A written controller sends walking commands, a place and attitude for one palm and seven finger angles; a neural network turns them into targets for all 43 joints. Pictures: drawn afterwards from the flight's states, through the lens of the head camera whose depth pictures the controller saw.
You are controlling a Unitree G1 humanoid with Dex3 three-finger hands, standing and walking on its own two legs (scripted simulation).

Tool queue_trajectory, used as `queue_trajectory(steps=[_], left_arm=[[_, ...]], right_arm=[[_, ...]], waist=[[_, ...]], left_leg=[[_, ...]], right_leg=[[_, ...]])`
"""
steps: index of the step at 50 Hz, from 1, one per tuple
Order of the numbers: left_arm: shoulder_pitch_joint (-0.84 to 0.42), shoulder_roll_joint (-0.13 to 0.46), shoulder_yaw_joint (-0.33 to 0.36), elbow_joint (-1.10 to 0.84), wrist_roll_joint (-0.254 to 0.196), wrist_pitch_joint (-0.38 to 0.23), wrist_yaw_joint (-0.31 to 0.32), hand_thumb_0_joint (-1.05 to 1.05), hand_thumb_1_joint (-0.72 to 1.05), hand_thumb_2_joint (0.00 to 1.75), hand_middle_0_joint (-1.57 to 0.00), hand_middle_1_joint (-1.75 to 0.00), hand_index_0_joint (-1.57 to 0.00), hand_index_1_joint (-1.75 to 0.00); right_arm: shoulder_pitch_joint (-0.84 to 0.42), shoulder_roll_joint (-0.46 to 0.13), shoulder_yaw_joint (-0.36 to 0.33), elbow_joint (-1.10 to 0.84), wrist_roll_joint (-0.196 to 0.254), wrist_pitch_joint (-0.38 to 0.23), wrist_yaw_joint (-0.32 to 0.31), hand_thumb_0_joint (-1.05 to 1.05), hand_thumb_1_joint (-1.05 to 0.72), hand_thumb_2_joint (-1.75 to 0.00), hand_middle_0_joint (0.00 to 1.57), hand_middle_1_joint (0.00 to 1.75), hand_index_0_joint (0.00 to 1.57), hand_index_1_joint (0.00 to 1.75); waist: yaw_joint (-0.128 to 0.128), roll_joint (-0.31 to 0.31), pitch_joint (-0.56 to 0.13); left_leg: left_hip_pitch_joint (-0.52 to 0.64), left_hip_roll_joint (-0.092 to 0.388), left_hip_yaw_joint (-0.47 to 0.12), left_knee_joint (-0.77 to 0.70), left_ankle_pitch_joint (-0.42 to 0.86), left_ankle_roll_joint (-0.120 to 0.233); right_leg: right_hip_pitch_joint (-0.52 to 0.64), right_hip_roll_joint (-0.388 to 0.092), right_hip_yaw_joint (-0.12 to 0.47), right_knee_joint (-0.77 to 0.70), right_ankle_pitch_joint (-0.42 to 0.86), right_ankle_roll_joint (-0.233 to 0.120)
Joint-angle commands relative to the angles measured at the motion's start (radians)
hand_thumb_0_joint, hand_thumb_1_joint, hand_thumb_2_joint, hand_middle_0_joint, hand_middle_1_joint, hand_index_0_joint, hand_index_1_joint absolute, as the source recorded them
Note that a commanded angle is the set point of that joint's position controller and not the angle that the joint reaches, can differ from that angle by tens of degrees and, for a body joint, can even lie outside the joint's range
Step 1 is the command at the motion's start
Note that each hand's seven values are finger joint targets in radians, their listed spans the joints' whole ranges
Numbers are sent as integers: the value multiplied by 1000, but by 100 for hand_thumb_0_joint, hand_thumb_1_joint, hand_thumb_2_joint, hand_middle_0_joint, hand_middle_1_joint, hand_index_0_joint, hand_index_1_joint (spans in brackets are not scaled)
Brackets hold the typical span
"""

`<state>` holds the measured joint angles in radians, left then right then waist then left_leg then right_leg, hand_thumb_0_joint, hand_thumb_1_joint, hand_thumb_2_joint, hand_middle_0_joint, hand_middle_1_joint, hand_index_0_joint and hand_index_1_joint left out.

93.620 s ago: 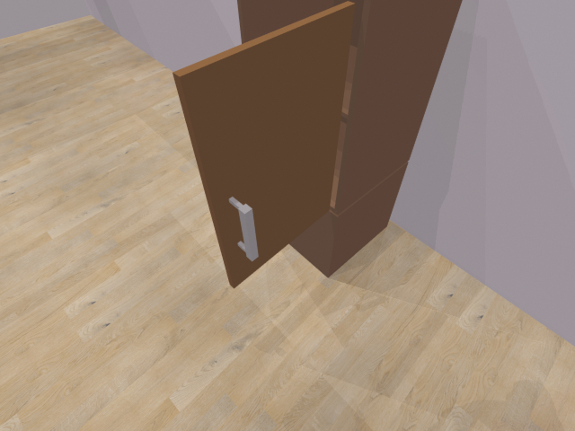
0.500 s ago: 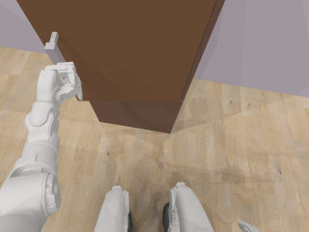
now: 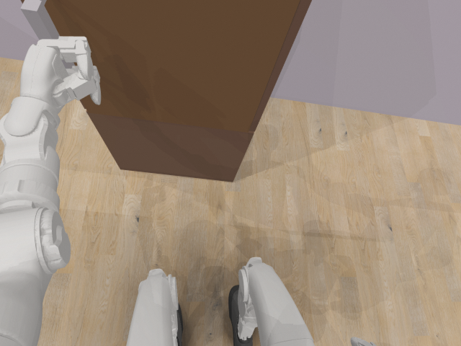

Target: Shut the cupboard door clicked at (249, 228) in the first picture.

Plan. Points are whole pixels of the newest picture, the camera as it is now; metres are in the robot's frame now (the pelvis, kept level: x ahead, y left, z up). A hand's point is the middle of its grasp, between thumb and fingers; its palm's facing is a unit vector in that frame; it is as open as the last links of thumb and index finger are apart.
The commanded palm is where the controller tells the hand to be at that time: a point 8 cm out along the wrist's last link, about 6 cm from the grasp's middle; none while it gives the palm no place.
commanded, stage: push the door shut along its arc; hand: left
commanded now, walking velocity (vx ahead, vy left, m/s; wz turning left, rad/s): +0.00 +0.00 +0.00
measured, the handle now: (62, 45) +0.60 +0.23 +0.05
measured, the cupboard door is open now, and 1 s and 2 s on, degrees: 1 0 0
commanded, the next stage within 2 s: pull the fist back off the door in 0.22 s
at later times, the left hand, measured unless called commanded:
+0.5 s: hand (102, 69) +0.55 +0.16 +0.06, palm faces +0.15 -0.98 +0.09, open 3.2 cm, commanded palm +0.55 +0.17 +0.05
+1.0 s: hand (110, 96) +0.51 +0.15 +0.05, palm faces +0.13 -0.99 -0.02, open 3.1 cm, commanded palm +0.47 +0.19 +0.05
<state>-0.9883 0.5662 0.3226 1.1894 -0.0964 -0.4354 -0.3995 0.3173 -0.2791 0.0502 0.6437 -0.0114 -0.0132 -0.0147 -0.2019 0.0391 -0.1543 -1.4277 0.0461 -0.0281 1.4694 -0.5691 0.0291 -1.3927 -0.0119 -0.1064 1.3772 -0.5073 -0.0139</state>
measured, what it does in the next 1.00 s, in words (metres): stands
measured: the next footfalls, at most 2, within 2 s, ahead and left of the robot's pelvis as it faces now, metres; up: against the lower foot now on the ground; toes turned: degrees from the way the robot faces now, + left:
none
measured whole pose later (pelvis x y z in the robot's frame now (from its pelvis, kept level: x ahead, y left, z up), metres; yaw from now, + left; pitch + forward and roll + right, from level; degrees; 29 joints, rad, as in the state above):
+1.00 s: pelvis +0.02 -0.01 +0.02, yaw +0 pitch +29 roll -2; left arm -0.73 0.32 0.35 1.00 -0.08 -0.52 -0.03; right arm 0.37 -0.25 0.01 0.65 -0.04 0.00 0.04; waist -0.15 0.04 -0.17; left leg -1.30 0.05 0.00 1.36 -0.57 0.01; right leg -1.29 0.00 -0.07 1.31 -0.51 -0.02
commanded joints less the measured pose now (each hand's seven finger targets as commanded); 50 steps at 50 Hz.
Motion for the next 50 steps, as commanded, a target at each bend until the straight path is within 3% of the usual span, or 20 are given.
queue_trajectory(steps=[1, 3, 8, 9, 16, 17, 18, 20, 22, 24, 26, 28, 32, 33, 35, 37, 41, 45, 46, 50], left_arm=[[-550, 197, 7, -193, 6, -36, -30, 0, 90, 90, -130, -150, -130, -150], [-581, 194, -6, -192, 16, -23, -31, 0, 90, 90, -130, -150, -130, -150], [-695, 179, -40, -176, 30, 5, -30, 0, 90, 90, -130, -150, -130, -150], [-728, 160, -56, -187, 32, 4, -28, 0, 90, 90, -130, -150, -130, -150], [-824, 107, -128, -180, 45, 28, -19, 0, 90, 90, -130, -150, -130, -150], [-812, 148, 96, -199, -58, 38, 168, 0, 90, 90, -130, -150, -130, -150], [-769, 110, 60, -153, -30, 44, 261, 0, 90, 90, -130, -150, -130, -150], [-752, 21, 34, -135, -15, 42, 368, 0, 90, 90, -130, -150, -130, -150], [-763, 39, 40, -124, 34, 31, 467, 0, 90, 90, -130, -150, -130, -150], [-784, 114, 23, -128, 143, -2, 506, 0, 90, 90, -130, -150, -130, -150], [-767, 156, -11, -116, 234, -31, 509, 0, 90, 90, -130, -150, -130, -150], [-734, 151, -35, -114, 256, -49, 480, 0, 90, 90, -130, -150, -130, -150], [-600, 168, 74, -130, 91, -41, 385, 0, 90, 90, -130, -150, -130, -150], [-526, 190, 118, -102, 64, -28, 369, 0, 90, 90, -130, -150, -130, -150], [-420, 210, 154, -120, 48, -26, 351, 0, 90, 90, -130, -150, -130, -150], [-327, 204, 163, -185, 65, -42, 355, 0, 90, 90, -130, -150, -130, -150], [-224, 86, 118, -317, 51, -109, 374, 0, 90, 90, -130, -150, -130, -150], [-191, -46, 38, -409, 11, -157, 366, 0, 90, 90, -130, -150, -130, -150], [-174, -55, 35, -405, 9, -161, 364, 0, 90, 90, -130, -150, -130, -150], [-94, -123, -23, -461, 14, -184, 361, 0, 90, 90, -130, -150, -130, -150]], right_arm=[[183, -205, -72, -42, -1, -18, -14, 0, -90, -90, 20, 30, 20, 30], [187, -205, -69, -41, -2, -17, -13, 0, -90, -90, 20, 30, 20, 30], [205, -211, -66, -27, -1, -21, -20, 0, -90, -90, 20, 30, 20, 30], [204, -208, -65, -25, -2, -27, -22, 0, -90, -90, 20, 30, 20, 30], [187, -219, -55, 2, -2, -66, -36, 0, -90, -90, 20, 30, 20, 30], [213, -215, -52, -32, -34, -70, -40, 0, -90, -90, 20, 30, 20, 30], [195, -204, -50, -25, -39, -72, -27, 0, -90, -90, 20, 30, 20, 30], [193, -196, -57, -20, -51, -76, -9, 0, -90, -90, 20, 30, 20, 30], [201, -193, -58, -18, -64, -75, 8, 0, -90, -90, 20, 30, 20, 30], [217, -192, -57, -17, -74, -71, 26, 0, -90, -90, 20, 30, 20, 30], [224, -189, -57, -14, -78, -59, 42, 0, -90, -90, 20, 30, 20, 30], [224, -189, -61, -21, -74, -50, 48, 0, -90, -90, 20, 30, 20, 30], [208, -182, -61, -53, -49, -45, 35, 0, -90, -90, 20, 30, 20, 30], [213, -180, -60, -58, -42, -43, 32, 0, -90, -90, 20, 30, 20, 30], [218, -169, -54, -75, -37, -38, 31, 0, -90, -90, 20, 30, 20, 30], [216, -156, -61, -87, -35, -29, 35, 0, -90, -90, 20, 30, 20, 30], [206, -139, -83, -87, -33, -22, 48, 0, -90, -90, 20, 30, 20, 30], [196, -135, -110, -66, -27, -22, 47, 0, -90, -90, 20, 30, 20, 30], [195, -136, -114, -57, -26, -22, 46, 0, -90, -90, 20, 30, 20, 30], [173, -130, -126, -53, -25, -11, 42, 0, -90, -90, 20, 30, 20, 30]], waist=[[-70, 199, -543], [-76, 222, -538], [-121, 209, -510], [-128, 245, -509], [-165, 312, -491], [-92, 296, -510], [-99, 295, -504], [-112, 254, -468], [-115, 218, -473], [-113, 244, -511], [-112, 275, -527], [-114, 243, -524], [-60, 173, -598], [-39, 119, -587], [-3, 107, -581], [25, 87, -593], [36, 76, -590], [16, 57, -572], [15, 38, -558], [35, 93, -567]], left_leg=[[485, -17, -98, -180, 266, 5], [490, -15, -103, -179, 257, 4], [482, -11, -122, -172, 195, 7], [499, -12, -123, -171, 185, 7], [523, -3, -164, -200, 11, -1], [479, -6, -184, -231, -21, -11], [471, -2, -191, -248, -54, -21], [465, 2, -213, -268, -111, -26], [405, -8, -186, -260, -123, -18], [378, -17, -155, -237, -94, -13], [369, -20, -132, -226, -67, -10], [346, -21, -114, -223, -62, -4], [284, -30, -60, -215, 42, 1], [248, -29, -46, -213, 58, 3], [215, -26, -26, -216, 109, 8], [229, -21, -11, -219, 163, 9], [316, -21, -6, -232, 247, 3], [394, -31, -4, -248, 280, -1], [399, -32, -3, -248, 275, -1], [520, -34, -7, -264, 368, -13]], right_leg=[[167, 43, 56, -161, 133, -28], [142, 44, 53, -156, 125, -30], [72, 45, 46, -152, 97, -27], [41, 45, 45, -149, 92, -30], [-62, 41, 35, -141, 25, -32], [-46, 32, 27, -126, 31, -22], [-41, 33, 26, -123, 13, -16], [-60, 29, 19, -125, -5, -9], [0, 28, 31, -142, -15, -6], [40, 28, 43, -142, -21, -11], [68, 28, 52, -151, -24, -17], [115, 32, 65, -170, -31, -18], [326, 39, 106, -219, 1, -16], [376, 40, 116, -231, 5, -13], [445, 39, 129, -234, 51, -10], [485, 39, 125, -225, 121, -7], [493, 42, 111, -217, 230, -2], [496, 36, 103, -233, 284, 5], [492, 35, 102, -238, 281, 6], [460, 30, 84, -225, 345, -1]])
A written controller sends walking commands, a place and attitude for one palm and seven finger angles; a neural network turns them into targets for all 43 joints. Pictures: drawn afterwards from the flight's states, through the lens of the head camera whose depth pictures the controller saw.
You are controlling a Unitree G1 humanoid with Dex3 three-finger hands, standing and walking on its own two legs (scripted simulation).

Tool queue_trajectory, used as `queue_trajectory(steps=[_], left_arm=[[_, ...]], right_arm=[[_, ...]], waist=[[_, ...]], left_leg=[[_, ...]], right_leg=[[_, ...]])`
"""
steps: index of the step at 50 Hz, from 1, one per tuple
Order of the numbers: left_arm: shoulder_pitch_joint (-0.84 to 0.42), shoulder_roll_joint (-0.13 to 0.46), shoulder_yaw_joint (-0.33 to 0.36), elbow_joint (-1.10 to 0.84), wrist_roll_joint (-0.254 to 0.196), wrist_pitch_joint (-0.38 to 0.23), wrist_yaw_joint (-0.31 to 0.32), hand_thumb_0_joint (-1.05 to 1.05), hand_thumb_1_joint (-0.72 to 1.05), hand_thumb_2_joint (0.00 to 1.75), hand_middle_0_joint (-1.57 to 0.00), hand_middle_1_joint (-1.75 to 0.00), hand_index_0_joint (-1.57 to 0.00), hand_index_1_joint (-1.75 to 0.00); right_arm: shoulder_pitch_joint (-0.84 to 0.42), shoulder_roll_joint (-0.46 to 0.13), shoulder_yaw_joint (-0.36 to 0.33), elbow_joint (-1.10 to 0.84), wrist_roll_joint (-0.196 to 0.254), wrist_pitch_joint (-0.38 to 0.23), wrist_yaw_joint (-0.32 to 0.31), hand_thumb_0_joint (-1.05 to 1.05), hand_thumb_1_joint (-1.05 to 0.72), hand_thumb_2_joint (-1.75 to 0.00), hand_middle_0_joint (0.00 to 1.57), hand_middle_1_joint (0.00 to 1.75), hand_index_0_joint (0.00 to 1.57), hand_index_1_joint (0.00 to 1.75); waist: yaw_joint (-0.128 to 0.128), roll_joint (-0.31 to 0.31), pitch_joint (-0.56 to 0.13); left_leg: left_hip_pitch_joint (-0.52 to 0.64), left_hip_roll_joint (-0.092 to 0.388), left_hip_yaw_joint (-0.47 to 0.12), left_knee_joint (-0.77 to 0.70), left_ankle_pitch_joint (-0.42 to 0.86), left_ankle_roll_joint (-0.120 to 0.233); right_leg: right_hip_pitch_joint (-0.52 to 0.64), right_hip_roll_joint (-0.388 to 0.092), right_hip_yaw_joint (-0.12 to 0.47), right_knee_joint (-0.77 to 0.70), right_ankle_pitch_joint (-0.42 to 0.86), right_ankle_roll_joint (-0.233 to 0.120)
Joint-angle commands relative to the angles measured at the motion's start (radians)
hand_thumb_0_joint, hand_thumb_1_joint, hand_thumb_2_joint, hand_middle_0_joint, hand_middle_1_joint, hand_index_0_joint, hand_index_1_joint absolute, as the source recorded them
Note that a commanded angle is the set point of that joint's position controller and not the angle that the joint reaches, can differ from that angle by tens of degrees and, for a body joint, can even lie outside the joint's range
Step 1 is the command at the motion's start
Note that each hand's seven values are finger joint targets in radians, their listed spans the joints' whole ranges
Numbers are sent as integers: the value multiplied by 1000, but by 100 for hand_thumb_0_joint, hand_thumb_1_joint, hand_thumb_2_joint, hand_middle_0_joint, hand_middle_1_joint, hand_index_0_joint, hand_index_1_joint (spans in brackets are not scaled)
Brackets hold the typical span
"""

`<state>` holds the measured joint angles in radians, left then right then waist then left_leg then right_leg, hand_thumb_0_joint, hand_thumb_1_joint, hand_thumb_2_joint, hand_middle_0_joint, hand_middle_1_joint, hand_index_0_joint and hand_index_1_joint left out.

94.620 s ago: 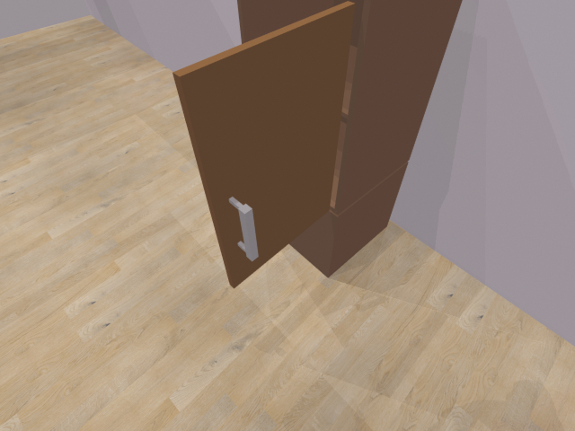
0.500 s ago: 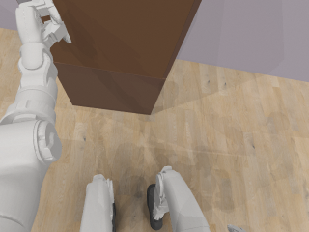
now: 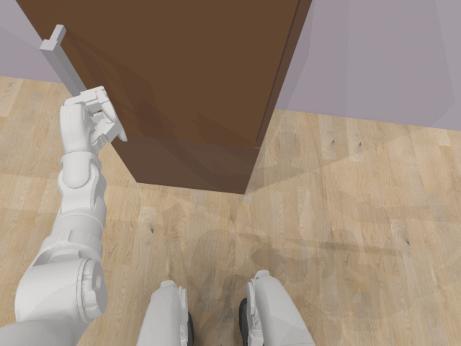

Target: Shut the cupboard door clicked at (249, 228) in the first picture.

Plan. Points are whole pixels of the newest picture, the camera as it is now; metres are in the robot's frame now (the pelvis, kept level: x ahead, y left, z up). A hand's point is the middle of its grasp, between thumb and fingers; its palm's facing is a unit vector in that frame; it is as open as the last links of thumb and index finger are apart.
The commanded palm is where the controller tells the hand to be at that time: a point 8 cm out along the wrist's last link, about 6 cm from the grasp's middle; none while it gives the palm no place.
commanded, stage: pull the fist back off the door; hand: left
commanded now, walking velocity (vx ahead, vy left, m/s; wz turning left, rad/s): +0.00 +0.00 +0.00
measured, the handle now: (77, 75) +0.58 +0.24 +0.03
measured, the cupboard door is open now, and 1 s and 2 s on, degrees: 0 0 0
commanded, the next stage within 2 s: draw the hand back to the body in 0.20 s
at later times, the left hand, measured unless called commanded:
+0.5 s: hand (108, 139) +0.43 +0.16 +0.07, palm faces +0.10 -0.99 -0.07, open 3.1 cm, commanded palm +0.38 +0.21 +0.08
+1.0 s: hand out of the picture +0.30 +0.21 +0.17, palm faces +0.20 -0.95 -0.26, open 3.1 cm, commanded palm +0.27 +0.26 +0.19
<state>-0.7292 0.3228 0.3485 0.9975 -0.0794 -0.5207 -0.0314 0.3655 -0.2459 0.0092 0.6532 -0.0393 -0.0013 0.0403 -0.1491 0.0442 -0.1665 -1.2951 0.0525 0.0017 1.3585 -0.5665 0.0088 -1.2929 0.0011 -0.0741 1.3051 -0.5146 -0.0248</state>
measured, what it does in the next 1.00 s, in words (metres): rises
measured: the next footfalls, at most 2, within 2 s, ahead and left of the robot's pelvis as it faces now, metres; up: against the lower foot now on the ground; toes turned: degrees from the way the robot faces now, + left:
none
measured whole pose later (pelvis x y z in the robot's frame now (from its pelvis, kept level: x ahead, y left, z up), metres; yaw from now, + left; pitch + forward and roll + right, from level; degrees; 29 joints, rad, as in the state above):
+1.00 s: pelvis +0.03 +0.00 +0.11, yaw +2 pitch +6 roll +0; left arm 0.13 0.29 0.12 0.14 -0.08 -0.18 0.05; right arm 0.23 -0.25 0.01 0.51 0.05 0.02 -0.10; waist -0.01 0.04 -0.11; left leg -0.49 0.02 0.02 0.78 -0.40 0.01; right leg -0.50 -0.01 -0.06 0.77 -0.37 -0.01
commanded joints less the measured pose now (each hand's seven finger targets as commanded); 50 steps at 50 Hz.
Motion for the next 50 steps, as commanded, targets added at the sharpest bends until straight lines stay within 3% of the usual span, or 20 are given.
queue_trajectory(steps=[1, 3, 6, 10, 16, 19, 20, 22, 24, 27, 29, 30, 31, 37, 40, 41, 42, 43, 46, 50], left_arm=[[-334, 108, -60, -282, -2, -105, -6, 0, 90, 90, -130, -150, -130, -150], [-279, 56, -98, -301, -4, -109, -2, 0, 90, 90, -130, -150, -130, -150], [-175, 48, -90, -317, -9, -111, 15, 0, 90, 90, -130, -150, -130, -150], [-218, 29, -105, -302, 10, -124, 50, 0, 90, 90, -130, -150, -130, -150], [-276, 30, -108, -285, 25, -171, 59, 0, 90, 90, -130, -150, -130, -150], [-156, 107, -59, -438, 7, -152, 37, 0, 90, 90, -130, -150, -130, -150], [-102, 91, -76, -482, -3, -129, 24, 0, 90, 90, -130, -150, -130, -150], [-4, 108, -63, -589, -42, -79, 2, 0, 90, 90, -130, -150, -130, -150], [129, 81, -81, -628, -75, -14, -19, 0, 90, 90, -130, -150, -130, -150], [223, 57, -94, -663, -115, 53, -38, 0, 90, 90, -130, -150, -130, -150], [241, 39, -114, -676, -125, 61, -41, 0, 90, 90, -130, -150, -130, -150], [243, 25, -127, -666, -124, 59, -43, 0, 90, 90, -130, -150, -130, -150], [240, 32, -120, -665, -125, 51, -45, 0, 90, 90, -130, -150, -130, -150], [368, 59, -132, -787, -135, 30, -104, 0, 90, 90, -127, -147, -127, -147], [464, 106, -91, -880, -162, 54, -121, 0, 90, 90, -119, -138, -119, -138], [454, 110, -87, -922, -167, 61, -120, 0, 90, 90, -116, -135, -116, -135], [502, 216, -99, -932, -30, 139, -18, 0, 90, 90, -113, -132, -113, -132], [526, 142, -143, -1008, -22, 187, 31, 0, 90, 90, -111, -129, -111, -129], [621, 147, -137, -1070, -2, 269, 102, 0, 90, 90, -102, -120, -102, -120], [693, 128, -149, -1149, 6, 331, 138, 0, 90, 90, -92, -108, -92, -108]], right_arm=[[115, -162, -86, -62, 3, -19, -13, 0, -90, -90, 20, 30, 20, 30], [95, -157, -89, -71, 3, -13, -10, 0, -90, -90, 20, 30, 20, 30], [66, -153, -90, -88, 6, -3, -9, 0, -90, -90, 20, 30, 20, 30], [36, -146, -87, -97, 3, 7, -16, 0, -90, -90, 20, 30, 20, 30], [-4, -141, -85, -94, -6, 1, -26, 0, -90, -90, 20, 30, 20, 30], [-11, -152, -89, -143, 7, 8, -28, 0, -90, -90, 20, 30, 20, 30], [-17, -146, -87, -154, 15, 11, -28, 0, -90, -90, 20, 30, 20, 30], [-22, -138, -82, -178, 33, 15, -33, 0, -90, -90, 20, 30, 20, 30], [-20, -133, -77, -202, 50, 16, -44, 0, -90, -90, 20, 30, 20, 30], [-34, -126, -65, -212, 70, 15, -65, 0, -90, -90, 20, 30, 20, 30], [-45, -128, -58, -212, 73, 2, -79, 0, -90, -90, 20, 30, 20, 30], [-57, -128, -55, -205, 73, -5, -83, 0, -90, -90, 20, 30, 20, 30], [-58, -129, -55, -199, 71, -11, -86, 0, -90, -90, 20, 30, 20, 30], [-98, -128, -49, -222, 77, -47, -90, 0, -90, -90, 20, 30, 20, 30], [-130, -124, -43, -246, 84, -63, -95, 0, -90, -90, 20, 30, 20, 30], [-142, -121, -40, -252, 85, -67, -97, 0, -90, -90, 20, 30, 20, 30], [-174, -107, -54, -260, 85, -35, -114, 0, -90, -90, 20, 30, 20, 30], [-184, -92, -44, -292, 85, -29, -123, 0, -90, -90, 20, 30, 20, 30], [-203, -94, -35, -289, 85, -28, -143, 0, -90, -90, 20, 30, 20, 30], [-230, -88, -22, -288, 83, -37, -160, 0, -90, -90, 20, 30, 20, 30]], waist=[[-10, 103, -545], [-6, 100, -536], [23, 78, -510], [5, 24, -447], [0, 21, -476], [78, 88, -638], [93, 100, -679], [115, 74, -693], [111, -20, -622], [94, -129, -410], [79, -160, -297], [74, -142, -239], [71, -146, -215], [111, 16, -202], [142, 45, -213], [140, 49, -203], [171, 44, -245], [149, 61, -194], [148, 24, -95], [151, -18, -32]], left_leg=[[414, -38, -37, -156, 390, 4], [449, -37, -41, -162, 429, -1], [454, -38, -38, -172, 471, -6], [401, -45, -38, -171, 425, -2], [381, -54, -32, -152, 361, -1], [509, -54, -30, -201, 450, -8], [557, -53, -26, -220, 490, -11], [584, -54, -19, -263, 501, -9], [562, -54, -14, -315, 476, 2], [480, -60, 8, -388, 336, 16], [474, -62, 12, -419, 254, 20], [478, -62, 11, -434, 224, 20], [492, -61, 9, -444, 201, 20], [643, -65, 5, -530, 229, 17], [698, -63, 2, -573, 266, 16], [713, -62, -2, -590, 273, 15], [784, -64, 7, -644, 280, 14], [806, -61, 4, -671, 284, 15], [841, -52, -1, -716, 288, 19], [934, -47, -1, -787, 331, 22]], right_leg=[[348, 16, 49, -153, 363, 7], [338, 16, 40, -150, 381, 6], [362, 15, 38, -146, 415, 4], [360, 11, 41, -142, 405, 8], [361, 6, 54, -136, 372, 10], [482, 10, 59, -151, 433, -2], [518, 9, 59, -167, 462, -1], [621, 13, 61, -212, 495, 4], [705, 19, 57, -268, 507, 8], [755, 14, 67, -372, 428, 24], [736, 6, 76, -433, 312, 28], [707, 2, 78, -454, 265, 28], [696, 1, 76, -470, 222, 28], [754, 3, 65, -517, 226, 6], [820, 6, 61, -536, 261, 3], [829, 8, 53, -540, 267, 2], [881, -19, 96, -594, 238, -8], [875, -19, 77, -615, 240, -5], [905, -17, 64, -668, 246, -1], [978, -17, 50, -735, 283, 2]])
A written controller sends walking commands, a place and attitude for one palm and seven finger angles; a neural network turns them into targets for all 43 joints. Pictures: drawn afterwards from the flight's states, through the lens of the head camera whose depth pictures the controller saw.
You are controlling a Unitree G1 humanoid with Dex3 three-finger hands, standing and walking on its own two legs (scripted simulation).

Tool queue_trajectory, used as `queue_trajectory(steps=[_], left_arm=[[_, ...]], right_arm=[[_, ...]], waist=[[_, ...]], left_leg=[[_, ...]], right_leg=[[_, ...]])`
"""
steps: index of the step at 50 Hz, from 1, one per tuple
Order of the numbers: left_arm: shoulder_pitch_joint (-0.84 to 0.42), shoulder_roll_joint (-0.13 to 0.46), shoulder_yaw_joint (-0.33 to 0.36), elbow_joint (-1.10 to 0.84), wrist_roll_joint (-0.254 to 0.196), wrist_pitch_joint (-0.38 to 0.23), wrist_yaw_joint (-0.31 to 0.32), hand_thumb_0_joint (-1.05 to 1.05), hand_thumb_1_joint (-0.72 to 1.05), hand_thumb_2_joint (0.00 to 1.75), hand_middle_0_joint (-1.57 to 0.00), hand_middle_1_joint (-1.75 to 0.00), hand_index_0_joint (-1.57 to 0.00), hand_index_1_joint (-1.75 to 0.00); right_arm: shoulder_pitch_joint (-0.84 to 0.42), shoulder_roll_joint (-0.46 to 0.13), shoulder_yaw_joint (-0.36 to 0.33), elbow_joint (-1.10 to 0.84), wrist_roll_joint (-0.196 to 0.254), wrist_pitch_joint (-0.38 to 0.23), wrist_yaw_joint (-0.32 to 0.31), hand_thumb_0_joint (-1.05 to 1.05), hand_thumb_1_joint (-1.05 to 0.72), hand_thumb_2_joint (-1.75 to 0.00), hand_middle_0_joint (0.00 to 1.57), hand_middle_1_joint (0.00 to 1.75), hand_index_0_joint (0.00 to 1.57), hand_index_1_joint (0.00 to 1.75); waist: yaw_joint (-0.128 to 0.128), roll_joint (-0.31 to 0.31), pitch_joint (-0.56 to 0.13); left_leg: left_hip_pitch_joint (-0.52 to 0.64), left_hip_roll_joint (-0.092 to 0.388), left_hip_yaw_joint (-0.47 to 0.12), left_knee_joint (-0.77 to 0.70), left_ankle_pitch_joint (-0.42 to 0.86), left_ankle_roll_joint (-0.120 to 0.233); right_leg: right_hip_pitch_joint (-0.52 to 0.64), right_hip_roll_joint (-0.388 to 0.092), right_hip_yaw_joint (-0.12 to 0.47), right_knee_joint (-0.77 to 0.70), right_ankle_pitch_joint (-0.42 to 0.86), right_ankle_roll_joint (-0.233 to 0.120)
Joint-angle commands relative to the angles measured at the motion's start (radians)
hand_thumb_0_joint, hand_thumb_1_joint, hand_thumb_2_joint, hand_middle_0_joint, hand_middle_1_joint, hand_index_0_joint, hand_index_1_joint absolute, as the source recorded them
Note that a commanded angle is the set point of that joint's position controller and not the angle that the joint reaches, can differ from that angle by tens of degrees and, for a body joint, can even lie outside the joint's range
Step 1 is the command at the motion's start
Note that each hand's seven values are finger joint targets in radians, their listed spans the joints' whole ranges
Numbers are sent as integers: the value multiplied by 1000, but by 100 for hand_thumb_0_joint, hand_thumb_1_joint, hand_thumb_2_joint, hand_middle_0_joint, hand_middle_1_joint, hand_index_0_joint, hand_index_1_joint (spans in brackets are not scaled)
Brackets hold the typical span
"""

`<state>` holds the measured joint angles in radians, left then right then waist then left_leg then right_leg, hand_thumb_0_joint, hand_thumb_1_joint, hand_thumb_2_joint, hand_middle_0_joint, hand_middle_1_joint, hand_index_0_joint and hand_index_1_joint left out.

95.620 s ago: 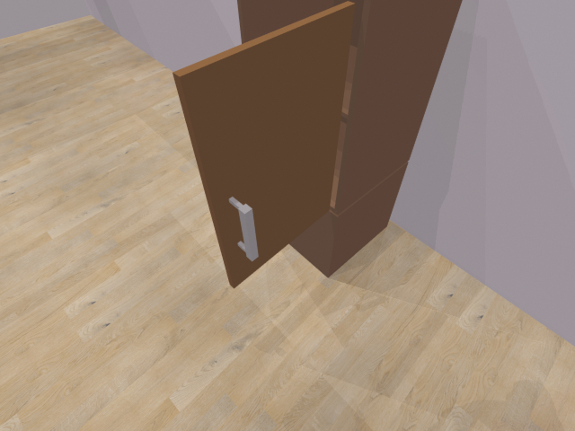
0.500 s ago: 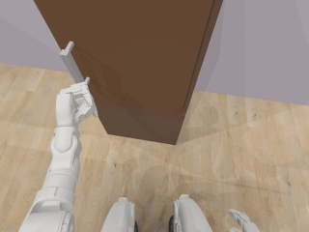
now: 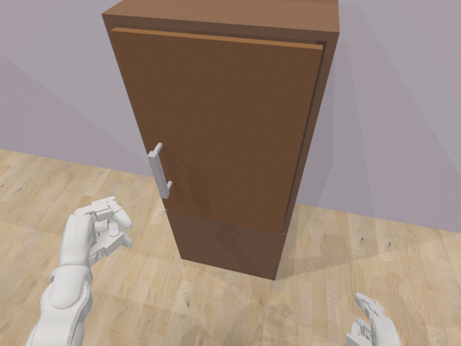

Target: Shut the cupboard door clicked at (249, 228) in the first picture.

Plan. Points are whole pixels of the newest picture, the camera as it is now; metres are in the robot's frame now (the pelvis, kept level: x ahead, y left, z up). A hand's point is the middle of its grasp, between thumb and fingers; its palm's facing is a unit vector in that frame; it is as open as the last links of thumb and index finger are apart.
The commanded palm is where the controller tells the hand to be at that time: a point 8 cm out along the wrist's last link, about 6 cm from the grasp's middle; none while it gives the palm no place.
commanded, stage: draw the hand back to the body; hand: left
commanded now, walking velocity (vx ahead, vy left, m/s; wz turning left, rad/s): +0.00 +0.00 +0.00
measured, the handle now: (162, 171) +0.56 +0.22 -0.08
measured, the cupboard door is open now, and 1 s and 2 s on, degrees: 0 0 0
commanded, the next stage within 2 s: step back with the hand held close in 0.90 s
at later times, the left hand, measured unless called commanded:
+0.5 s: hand (21, 230) +0.22 +0.27 +0.19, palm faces +0.46 -0.80 -0.40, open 6.0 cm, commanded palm +0.16 +0.30 +0.21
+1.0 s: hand (18, 234) +0.21 +0.26 +0.20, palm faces +0.47 -0.79 -0.40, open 7.4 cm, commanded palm +0.16 +0.29 +0.21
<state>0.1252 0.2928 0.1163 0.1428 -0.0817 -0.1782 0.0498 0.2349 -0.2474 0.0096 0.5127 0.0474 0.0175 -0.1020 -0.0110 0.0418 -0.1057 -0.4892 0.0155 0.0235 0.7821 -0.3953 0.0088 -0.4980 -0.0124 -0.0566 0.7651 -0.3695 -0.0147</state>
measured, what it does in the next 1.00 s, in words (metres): stands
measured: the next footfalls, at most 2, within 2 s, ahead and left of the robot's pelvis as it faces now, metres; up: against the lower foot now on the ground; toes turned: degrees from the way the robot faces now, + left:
none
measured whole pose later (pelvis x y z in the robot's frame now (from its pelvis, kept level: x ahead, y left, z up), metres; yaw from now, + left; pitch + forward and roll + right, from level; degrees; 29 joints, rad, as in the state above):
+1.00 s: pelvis +0.02 -0.01 +0.03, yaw +0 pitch -4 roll +0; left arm 0.44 0.34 0.35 -0.35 -0.07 -0.08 0.11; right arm 0.21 -0.23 0.02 0.64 0.01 -0.11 -0.09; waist 0.06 0.08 0.00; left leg -0.09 0.02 0.02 0.43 -0.27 -0.01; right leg -0.10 0.01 -0.06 0.43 -0.25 -0.02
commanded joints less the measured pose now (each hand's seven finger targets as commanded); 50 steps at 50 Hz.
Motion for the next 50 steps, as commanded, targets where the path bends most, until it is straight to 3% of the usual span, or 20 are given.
queue_trajectory(steps=[1, 5, 8, 9, 10, 14, 17, 21, 24, 26, 29, 32, 38, 39, 45, 47, 50], left_arm=[[-165, 161, 88, -297, 11, 3, 62, 0, 90, 90, -89, -105, -89, -105], [-109, 140, 85, -354, 16, 38, 69, 0, 90, 90, -78, -93, -78, -93], [-68, 172, 130, -437, 21, 50, 75, 0, 90, 90, -69, -84, -69, -84], [-24, 188, 153, -434, 16, 57, 75, 0, 90, 90, -67, -81, -67, -81], [-9, 171, 146, -469, 14, 60, 72, 0, 90, 90, -64, -78, -64, -78], [55, 231, 234, -563, 16, 64, 75, 0, 90, 90, -53, -66, -53, -66], [106, 215, 246, -638, 16, 64, 75, 0, 90, 90, -45, -57, -45, -57], [166, 234, 294, -708, 15, 63, 76, 0, 90, 90, -34, -45, -34, -45], [236, 261, 353, -718, 9, 58, 77, 0, 90, 90, -25, -36, -25, -36], [242, 278, 384, -756, 7, 50, 77, 0, 90, 90, -20, -30, -20, -30], [271, 192, 317, -649, 7, 64, 65, 0, 90, 90, -20, -30, -20, -30], [222, 199, 310, -657, 13, 60, 69, 0, 90, 90, -20, -30, -20, -30], [207, 262, 355, -758, 20, 38, 86, 0, 90, 90, -20, -30, -20, -30], [216, 285, 374, -762, 19, 39, 87, 0, 90, 90, -20, -30, -20, -30], [225, 246, 357, -690, 12, 39, 81, 0, 90, 90, -20, -30, -20, -30], [240, 238, 358, -661, 10, 38, 77, 0, 90, 90, -20, -30, -20, -30], [241, 226, 344, -661, 8, 37, 69, 0, 90, 90, -20, -30, -20, -30]], right_arm=[[-102, -89, -19, -141, -5, -58, -20, 0, -90, -90, 20, 30, 20, 30], [-118, -84, -6, -124, -9, -83, -20, 0, -90, -90, 20, 30, 20, 30], [-128, -82, 1, -114, -17, -105, -14, 0, -90, -90, 20, 30, 20, 30], [-132, -85, 2, -107, -20, -112, -12, 0, -90, -90, 20, 30, 20, 30], [-137, -76, 5, -107, -21, -116, -8, 0, -90, -90, 20, 30, 20, 30], [-154, -75, 4, -91, -30, -137, 0, 0, -90, -90, 20, 30, 20, 30], [-153, -63, 6, -83, -34, -151, 10, 0, -90, -90, 20, 30, 20, 30], [-153, -66, 0, -71, -38, -165, 19, 0, -90, -90, 20, 30, 20, 30], [-158, -69, -10, -64, -39, -174, 19, 0, -90, -90, 20, 30, 20, 30], [-162, -65, -13, -66, -36, -173, 20, 0, -90, -90, 20, 30, 20, 30], [-153, -72, -18, -47, -33, -169, 22, 0, -90, -90, 20, 30, 20, 30], [-147, -80, -23, -43, -33, -164, 20, 0, -90, -90, 20, 30, 20, 30], [-165, -70, -22, -49, -43, -188, 8, 0, -90, -90, 20, 30, 20, 30], [-167, -73, -21, -45, -44, -194, 5, 0, -90, -90, 20, 30, 20, 30], [-170, -61, -17, -32, -36, -196, 6, 0, -90, -90, 20, 30, 20, 30], [-169, -63, -21, -32, -36, -191, 7, 0, -90, -90, 20, 30, 20, 30], [-163, -68, -24, -32, -35, -188, 10, 0, -90, -90, 20, 30, 20, 30]], waist=[[13, -35, -75], [23, -7, -25], [40, 26, -41], [47, -7, -25], [47, 14, -19], [65, 22, -16], [66, 62, -4], [72, 56, 0], [80, -1, 23], [84, -5, 9], [66, -27, 105], [60, -11, 102], [84, 41, -25], [88, 26, -19], [76, 20, 116], [77, -8, 122], [75, 11, 103]], left_leg=[[146, -10, -22, -226, 164, 23], [229, -5, -31, -294, 217, 18], [290, -2, -33, -332, 290, 12], [290, -2, -33, -339, 309, 15], [301, -2, -29, -349, 331, 13], [334, -1, -22, -370, 396, 11], [351, 1, -22, -382, 434, 4], [370, 3, -22, -391, 468, 1], [366, 3, -15, -393, 451, 8], [365, 1, -12, -396, 431, 7], [348, 6, -3, -406, 384, 11], [356, 3, -7, -413, 354, 15], [391, -11, -2, -401, 379, 22], [389, -10, -5, -397, 388, 22], [349, -5, 3, -416, 315, 17], [349, -4, 5, -416, 307, 20], [363, -2, 5, -423, 312, 19]], right_leg=[[194, -3, 31, -213, 145, -6], [253, -2, 19, -263, 191, -9], [314, -2, 10, -287, 254, -11], [330, 0, 11, -303, 274, -9], [352, -6, 11, -308, 293, -9], [394, -3, 11, -339, 349, -7], [414, -6, 6, -345, 365, -5], [427, -4, 4, -357, 382, -2], [425, 0, 4, -373, 387, 3], [435, -4, 6, -366, 371, 4], [380, -3, 7, -396, 329, 9], [376, -7, 10, -394, 292, 8], [442, -13, 20, -378, 331, 7], [442, -10, 23, -388, 344, 7], [386, -11, 28, -423, 260, 8], [380, -8, 31, -428, 245, 10], [391, -11, 30, -426, 246, 11]])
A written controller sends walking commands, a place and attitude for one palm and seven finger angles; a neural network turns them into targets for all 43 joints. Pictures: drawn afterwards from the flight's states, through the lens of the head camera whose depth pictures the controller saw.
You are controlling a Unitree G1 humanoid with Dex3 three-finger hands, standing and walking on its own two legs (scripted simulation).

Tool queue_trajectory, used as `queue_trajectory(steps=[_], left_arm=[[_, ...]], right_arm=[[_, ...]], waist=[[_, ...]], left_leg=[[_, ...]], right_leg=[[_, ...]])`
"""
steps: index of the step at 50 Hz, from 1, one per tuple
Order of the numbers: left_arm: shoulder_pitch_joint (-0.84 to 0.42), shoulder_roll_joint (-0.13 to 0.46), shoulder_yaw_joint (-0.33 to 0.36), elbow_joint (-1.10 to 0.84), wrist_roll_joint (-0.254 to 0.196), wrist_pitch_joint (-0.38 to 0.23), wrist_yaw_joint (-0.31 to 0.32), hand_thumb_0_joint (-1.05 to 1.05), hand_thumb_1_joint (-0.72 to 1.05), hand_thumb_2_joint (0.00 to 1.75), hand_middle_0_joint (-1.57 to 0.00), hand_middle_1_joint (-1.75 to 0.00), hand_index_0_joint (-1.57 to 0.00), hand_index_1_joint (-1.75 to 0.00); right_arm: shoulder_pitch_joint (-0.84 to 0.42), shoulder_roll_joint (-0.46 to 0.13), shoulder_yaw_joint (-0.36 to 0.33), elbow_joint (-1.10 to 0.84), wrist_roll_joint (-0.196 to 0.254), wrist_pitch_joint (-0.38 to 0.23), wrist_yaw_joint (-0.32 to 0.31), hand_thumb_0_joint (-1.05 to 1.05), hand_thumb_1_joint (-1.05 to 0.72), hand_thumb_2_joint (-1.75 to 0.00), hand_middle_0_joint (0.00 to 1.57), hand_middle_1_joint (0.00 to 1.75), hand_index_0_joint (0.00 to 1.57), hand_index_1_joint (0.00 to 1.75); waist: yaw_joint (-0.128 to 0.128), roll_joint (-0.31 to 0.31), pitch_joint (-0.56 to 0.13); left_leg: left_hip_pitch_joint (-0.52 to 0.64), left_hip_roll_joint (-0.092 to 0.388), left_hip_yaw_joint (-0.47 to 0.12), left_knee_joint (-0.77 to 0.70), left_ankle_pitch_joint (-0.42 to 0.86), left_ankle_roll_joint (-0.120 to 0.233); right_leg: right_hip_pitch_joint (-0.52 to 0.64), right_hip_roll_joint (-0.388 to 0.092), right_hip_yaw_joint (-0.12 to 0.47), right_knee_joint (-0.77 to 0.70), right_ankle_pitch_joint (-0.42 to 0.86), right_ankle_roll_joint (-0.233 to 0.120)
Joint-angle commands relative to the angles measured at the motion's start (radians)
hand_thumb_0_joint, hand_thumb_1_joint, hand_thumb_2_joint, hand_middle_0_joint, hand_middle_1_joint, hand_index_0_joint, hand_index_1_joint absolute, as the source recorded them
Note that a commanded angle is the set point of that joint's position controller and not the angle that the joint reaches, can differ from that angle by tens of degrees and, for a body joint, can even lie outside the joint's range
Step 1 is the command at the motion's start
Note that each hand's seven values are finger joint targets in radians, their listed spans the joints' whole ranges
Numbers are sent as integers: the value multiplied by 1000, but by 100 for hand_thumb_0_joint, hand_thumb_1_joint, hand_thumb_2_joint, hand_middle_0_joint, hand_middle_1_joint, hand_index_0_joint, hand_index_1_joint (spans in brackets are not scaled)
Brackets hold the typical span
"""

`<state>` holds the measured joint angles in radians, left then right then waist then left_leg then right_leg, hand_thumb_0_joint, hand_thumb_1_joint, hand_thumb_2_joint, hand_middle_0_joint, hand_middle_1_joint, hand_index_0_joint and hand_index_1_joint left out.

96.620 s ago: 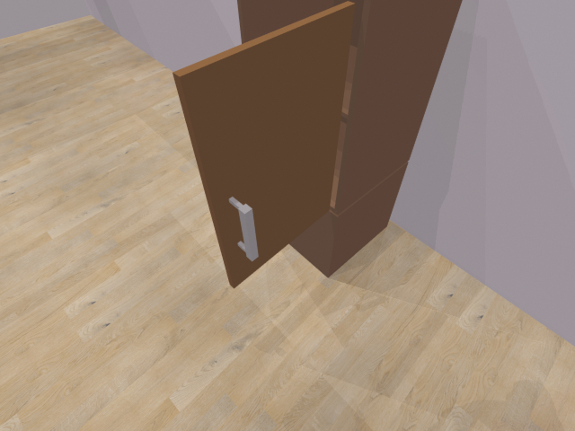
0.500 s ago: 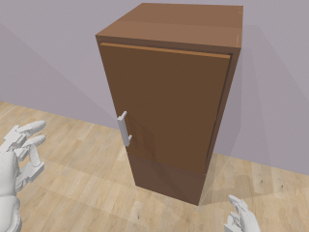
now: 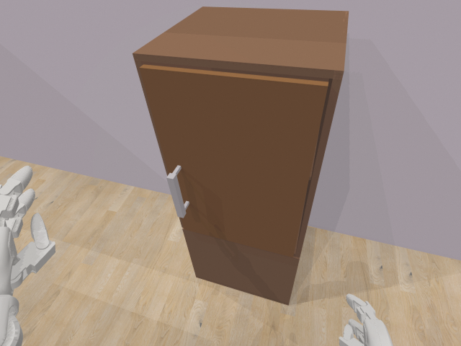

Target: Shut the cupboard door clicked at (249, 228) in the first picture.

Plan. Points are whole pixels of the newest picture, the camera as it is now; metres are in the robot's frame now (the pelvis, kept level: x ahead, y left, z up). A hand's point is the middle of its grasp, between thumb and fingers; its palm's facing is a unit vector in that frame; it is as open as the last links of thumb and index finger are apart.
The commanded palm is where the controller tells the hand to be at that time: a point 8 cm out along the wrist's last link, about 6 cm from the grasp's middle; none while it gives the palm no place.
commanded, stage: step back with the hand held close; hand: left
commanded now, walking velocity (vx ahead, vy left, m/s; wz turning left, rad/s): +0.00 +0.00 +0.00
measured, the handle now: (179, 192) +0.54 +0.23 -0.11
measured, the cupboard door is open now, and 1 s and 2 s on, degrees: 0 0 0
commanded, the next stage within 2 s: stop stepping back and stand still in 1.48 s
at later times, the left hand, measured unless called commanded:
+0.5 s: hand (17, 264) +0.16 +0.30 +0.16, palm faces +0.41 -0.77 -0.50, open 7.4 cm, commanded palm +0.10 +0.33 +0.17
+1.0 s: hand out of the picture +0.09 +0.29 +0.16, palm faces +0.48 -0.73 -0.49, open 7.4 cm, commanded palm +0.02 +0.32 +0.17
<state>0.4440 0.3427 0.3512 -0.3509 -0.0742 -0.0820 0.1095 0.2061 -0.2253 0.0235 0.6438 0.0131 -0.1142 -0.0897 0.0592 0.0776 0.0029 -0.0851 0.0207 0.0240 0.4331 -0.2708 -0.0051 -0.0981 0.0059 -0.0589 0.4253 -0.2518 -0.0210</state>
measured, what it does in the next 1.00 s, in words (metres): shifts its weight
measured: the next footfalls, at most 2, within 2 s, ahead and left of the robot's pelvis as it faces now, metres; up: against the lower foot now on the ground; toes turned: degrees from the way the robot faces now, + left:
right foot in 1.48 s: -0.26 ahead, -0.12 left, +0.00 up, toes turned +3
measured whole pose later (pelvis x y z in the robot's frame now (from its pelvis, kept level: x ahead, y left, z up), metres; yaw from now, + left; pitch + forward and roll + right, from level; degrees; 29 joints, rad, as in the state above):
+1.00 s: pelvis -0.10 +0.02 -0.02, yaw +3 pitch +0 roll -2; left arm 0.52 0.45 0.47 -0.48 -0.02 -0.26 0.17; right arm 0.25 -0.23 0.00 0.60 0.00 -0.08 -0.08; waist -0.03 0.01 0.01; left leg -0.46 0.01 0.00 0.66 -0.22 0.04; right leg -0.42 0.03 -0.02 0.58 -0.15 0.00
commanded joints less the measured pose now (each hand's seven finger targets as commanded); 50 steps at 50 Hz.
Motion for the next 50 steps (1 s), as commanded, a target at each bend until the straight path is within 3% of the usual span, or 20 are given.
queue_trajectory(steps=[1, 2, 3, 6, 8, 11, 14, 16, 20, 27, 29, 30, 34, 35, 39, 43, 45, 47, 49, 50], left_arm=[[-80, 175, 107, -178, 1, -63, 10, 0, 90, 90, -20, -30, -20, -30], [-173, 263, 188, -235, 13, -101, 19, 0, 90, 90, -20, -30, -20, -30], [-91, 218, 153, -173, 13, -109, 19, 0, 90, 90, -20, -30, -20, -30], [-34, 214, 140, -216, 19, -125, 25, 0, 90, 90, -20, -30, -20, -30], [17, 222, 154, -243, 15, -133, 33, 0, 90, 90, -20, -30, -20, -30], [60, 249, 191, -296, 8, -139, 44, 0, 90, 90, -20, -30, -20, -30], [76, 282, 225, -318, 5, -131, 47, 0, 90, 90, -20, -30, -20, -30], [83, 264, 213, -309, 4, -125, 48, 0, 90, 90, -20, -30, -20, -30], [100, 241, 192, -289, 6, -119, 47, 0, 90, 90, -20, -30, -20, -30], [59, 241, 204, -285, 29, -141, 55, 0, 90, 90, -20, -30, -20, -30], [33, 270, 230, -298, 40, -154, 57, 0, 90, 90, -20, -30, -20, -30], [26, 244, 208, -298, 43, -160, 58, 0, 90, 90, -20, -30, -20, -30], [-22, 270, 218, -350, 54, -185, 67, 0, 90, 90, -20, -30, -20, -30], [-22, 249, 195, -357, 53, -191, 70, 0, 90, 90, -20, -30, -20, -30], [-27, 279, 214, -382, 50, -211, 85, 0, 90, 90, -20, -30, -20, -30], [23, 261, 222, -344, 54, -224, 91, 0, 90, 90, -20, -30, -20, -30], [57, 256, 230, -309, 53, -228, 88, 0, 90, 90, -20, -30, -20, -30], [82, 266, 247, -296, 51, -234, 82, 0, 90, 90, -20, -30, -20, -30], [79, 290, 275, -285, 63, -242, 77, 0, 90, 90, -20, -30, -20, -30], [76, 262, 250, -286, 62, -241, 75, 0, 90, 90, -20, -30, -20, -30]], right_arm=[[-137, -89, -40, -165, -1, -57, -1, 0, -90, -90, 20, 30, 20, 30], [-126, -127, -54, -194, 3, -34, 7, 0, -90, -90, 20, 30, 20, 30], [-117, -117, -55, -174, -1, -21, 8, 0, -90, -90, 20, 30, 20, 30], [-115, -109, -60, -184, -2, 3, 11, 0, -90, -90, 20, 30, 20, 30], [-106, -116, -66, -192, -3, 16, 7, 0, -90, -90, 20, 30, 20, 30], [-113, -130, -73, -219, -3, 39, -5, 0, -90, -90, 20, 30, 20, 30], [-121, -134, -75, -236, -5, 59, -16, 0, -90, -90, 20, 30, 20, 30], [-105, -133, -76, -244, -3, 71, -16, 0, -90, -90, 20, 30, 20, 30], [-99, -139, -79, -248, -1, 75, -16, 0, -90, -90, 20, 30, 20, 30], [-99, -144, -72, -256, 1, 62, -16, 0, -90, -90, 20, 30, 20, 30], [-101, -154, -75, -255, -4, 53, -18, 0, -90, -90, 20, 30, 20, 30], [-95, -143, -70, -255, -2, 49, -17, 0, -90, -90, 20, 30, 20, 30], [-77, -152, -74, -242, -12, 20, -12, 0, -90, -90, 20, 30, 20, 30], [-74, -138, -68, -241, -12, 13, -10, 0, -90, -90, 20, 30, 20, 30], [-57, -145, -71, -214, -18, -12, -8, 0, -90, -90, 20, 30, 20, 30], [-56, -149, -71, -209, -15, -24, -8, 0, -90, -90, 20, 30, 20, 30], [-60, -145, -73, -209, -12, -27, -7, 0, -90, -90, 20, 30, 20, 30], [-63, -146, -80, -209, -9, -30, -3, 0, -90, -90, 20, 30, 20, 30], [-70, -160, -92, -217, -10, -34, 0, 0, -90, -90, 20, 30, 20, 30], [-57, -147, -88, -215, -9, -32, 4, 0, -90, -90, 20, 30, 20, 30]], waist=[[6, -17, -16], [-38, -23, 9], [-45, -82, -13], [-50, -115, -56], [-54, -84, -111], [-52, -19, -175], [-44, 38, -210], [-49, 6, -206], [-51, 2, -181], [-54, 5, -75], [-55, 8, -55], [-59, 3, -52], [-65, -22, -48], [-68, -32, -44], [-74, -1, -61], [-66, 63, -72], [-61, 46, -83], [-58, 22, -108], [-55, 10, -92], [-60, -25, -73]], left_leg=[[-39, -8, 7, -72, 189, 34], [-122, 14, -17, 2, 114, 47], [-114, 4, -25, 48, 88, 45], [-135, -2, -33, 96, 89, 38], [-124, 8, -42, 60, 156, 33], [-110, 44, -64, 6, 374, 31], [-116, 67, -77, 2, 544, 27], [-149, 79, -77, 7, 558, 23], [-234, 93, -95, -31, 409, 31], [-581, 113, -140, -141, -213, 90], [-646, 107, -144, -144, -330, 98], [-667, 104, -144, -131, -362, 103], [-604, 62, -120, -33, -374, 87], [-574, 54, -119, -12, -355, 82], [-478, 40, -118, -6, -298, 64], [-637, 94, -171, -109, -365, 87], [-688, 112, -187, -123, -336, 93], [-708, 105, -164, -85, -313, 97], [-790, 98, -149, -60, -450, 108], [-798, 82, -136, -12, -465, 101]], right_leg=[[-5, -29, 33, -83, 133, 17], [-91, -98, 146, -140, 136, 4], [-115, -139, 170, -161, 111, -12], [-119, -193, 176, -137, 159, -43], [-88, -179, 141, -81, 217, -41], [-34, -109, 70, 27, 358, -1], [-4, -70, 52, 98, 450, 16], [9, -67, 58, 116, 470, 17], [12, -57, 64, 131, 383, 23], [99, -34, 94, 166, 151, 37], [105, -31, 107, 157, 90, 38], [105, -38, 116, 155, 55, 36], [-26, -69, 179, 50, -113, 12], [-68, -82, 185, 27, -149, 6], [-157, -76, 172, -16, -189, 2], [5, -14, 116, 114, -74, 26], [73, 5, 112, 172, 42, 28], [114, -1, 144, 184, 133, 26], [139, -12, 202, 164, 34, 22], [100, -39, 243, 132, -30, 10]])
